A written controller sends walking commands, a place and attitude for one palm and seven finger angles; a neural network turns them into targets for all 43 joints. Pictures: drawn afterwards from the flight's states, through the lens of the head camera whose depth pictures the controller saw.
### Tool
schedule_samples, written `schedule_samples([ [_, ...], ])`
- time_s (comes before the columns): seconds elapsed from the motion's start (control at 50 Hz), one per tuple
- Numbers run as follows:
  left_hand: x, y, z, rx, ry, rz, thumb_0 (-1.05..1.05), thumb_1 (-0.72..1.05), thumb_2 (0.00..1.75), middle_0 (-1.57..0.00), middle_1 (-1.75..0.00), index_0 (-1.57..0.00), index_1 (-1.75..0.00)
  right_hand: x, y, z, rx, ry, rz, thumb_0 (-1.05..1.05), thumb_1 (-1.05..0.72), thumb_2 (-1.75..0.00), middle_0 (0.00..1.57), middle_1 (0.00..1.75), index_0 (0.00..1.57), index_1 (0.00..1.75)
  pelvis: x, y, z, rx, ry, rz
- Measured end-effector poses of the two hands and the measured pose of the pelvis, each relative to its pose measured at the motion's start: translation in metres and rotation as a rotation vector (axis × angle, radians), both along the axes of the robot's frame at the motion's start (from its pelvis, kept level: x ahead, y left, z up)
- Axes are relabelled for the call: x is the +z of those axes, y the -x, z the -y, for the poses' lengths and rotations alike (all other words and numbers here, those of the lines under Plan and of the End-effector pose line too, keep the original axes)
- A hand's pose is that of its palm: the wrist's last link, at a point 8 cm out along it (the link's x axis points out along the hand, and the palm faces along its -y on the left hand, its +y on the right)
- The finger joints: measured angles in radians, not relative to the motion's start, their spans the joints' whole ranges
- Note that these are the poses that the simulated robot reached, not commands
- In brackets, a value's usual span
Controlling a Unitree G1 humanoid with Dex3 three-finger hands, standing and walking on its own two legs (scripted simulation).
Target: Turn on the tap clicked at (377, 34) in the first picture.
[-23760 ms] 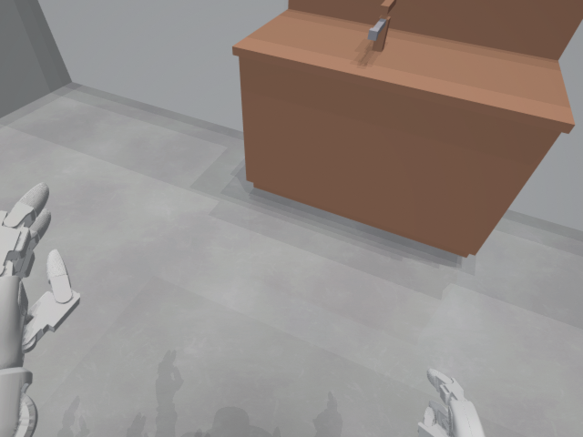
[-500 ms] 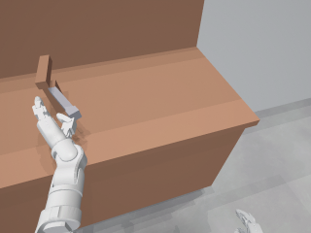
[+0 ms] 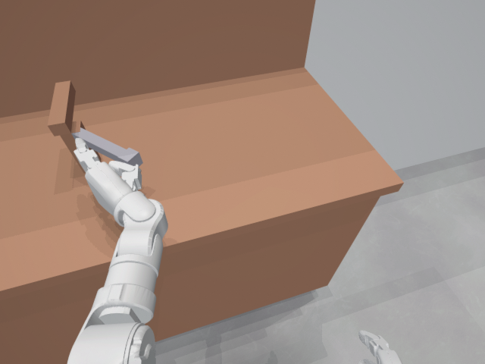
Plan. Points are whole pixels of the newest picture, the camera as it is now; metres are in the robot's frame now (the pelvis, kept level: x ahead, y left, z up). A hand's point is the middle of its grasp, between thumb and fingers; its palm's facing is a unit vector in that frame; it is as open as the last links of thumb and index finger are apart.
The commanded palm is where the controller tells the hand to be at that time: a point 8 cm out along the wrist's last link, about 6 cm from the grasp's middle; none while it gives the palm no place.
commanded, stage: push the lever round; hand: left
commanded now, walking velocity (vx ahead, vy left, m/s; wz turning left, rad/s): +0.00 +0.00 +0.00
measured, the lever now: (130, 160) +0.43 +0.23 +0.10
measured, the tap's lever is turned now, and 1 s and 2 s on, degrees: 42 70 77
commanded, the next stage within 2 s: lift the hand up off the lever in 1.08 s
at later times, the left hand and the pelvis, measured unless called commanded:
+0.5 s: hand (155, 156) +0.45 +0.18 +0.09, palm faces +0.83 -0.54 -0.12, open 7.4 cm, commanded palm +0.40 +0.20 +0.10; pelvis +0.00 -0.02 -0.01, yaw +0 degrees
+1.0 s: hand (160, 145) +0.48 +0.18 +0.09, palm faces +0.84 -0.53 -0.13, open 7.6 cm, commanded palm +0.43 +0.20 +0.10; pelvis +0.00 -0.02 -0.01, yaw -1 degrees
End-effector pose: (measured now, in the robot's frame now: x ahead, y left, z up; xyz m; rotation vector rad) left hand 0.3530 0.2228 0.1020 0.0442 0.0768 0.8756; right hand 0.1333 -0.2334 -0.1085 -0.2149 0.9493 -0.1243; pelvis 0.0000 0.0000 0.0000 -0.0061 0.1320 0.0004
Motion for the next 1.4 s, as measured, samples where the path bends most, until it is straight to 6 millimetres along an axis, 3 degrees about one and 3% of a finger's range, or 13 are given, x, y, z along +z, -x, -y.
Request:
schedule_samples([
  [0.4,0.001,-0.031,0.024,0.1,-0.002,-0.042,-0.01,0.97,0.93,-0.15,-0.15,-0.15,-0.15,-0.016,0.036,0.028,-0.035,-0.003,-0.119,0.01,-0.91,-0.9,0.2,0.3,0.2,0.3,-0.005,-0.002,0.015,0.0,-0.006,-0.052],
  [0.7,0.001,-0.051,0.032,0.138,0.001,-0.074,-0.02,0.96,0.94,-0.15,-0.15,-0.15,-0.15,-0.021,0.057,0.037,-0.056,-0.006,-0.164,0.01,-0.91,-0.9,0.2,0.3,0.2,0.3,-0.008,-0.002,0.02,-0.001,-0.009,-0.084],
  [1.22,0.0,-0.084,0.025,0.123,0.01,-0.07,0.0,0.92,0.93,-0.15,-0.15,-0.15,-0.15,-0.024,0.109,0.029,-0.106,-0.005,-0.274,0.01,-0.91,-0.9,0.2,0.3,0.2,0.3,-0.012,-0.002,0.01,-0.018,-0.001,-0.134],
  [1.4,0.002,-0.086,0.023,0.117,0.02,-0.061,0.02,0.91,0.91,-0.15,-0.15,-0.15,-0.15,-0.024,0.116,0.021,-0.113,-0.027,-0.293,0.01,-0.91,-0.9,0.2,0.3,0.2,0.3,-0.01,-0.007,0.005,-0.025,0.004,-0.129],
])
